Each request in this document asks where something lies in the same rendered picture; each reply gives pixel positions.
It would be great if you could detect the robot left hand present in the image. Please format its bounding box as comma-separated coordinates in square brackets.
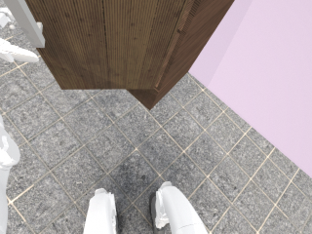
[0, 7, 39, 62]

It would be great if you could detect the handle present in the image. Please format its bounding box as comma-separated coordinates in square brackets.
[3, 0, 46, 48]

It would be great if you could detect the robot right thigh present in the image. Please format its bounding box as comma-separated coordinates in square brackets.
[156, 185, 209, 234]

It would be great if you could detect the robot left upper arm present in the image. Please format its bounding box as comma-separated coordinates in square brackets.
[0, 126, 20, 234]

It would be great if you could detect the cupboard door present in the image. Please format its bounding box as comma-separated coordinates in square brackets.
[24, 0, 189, 90]

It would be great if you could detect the right robot shin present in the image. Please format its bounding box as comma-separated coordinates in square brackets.
[155, 181, 172, 228]

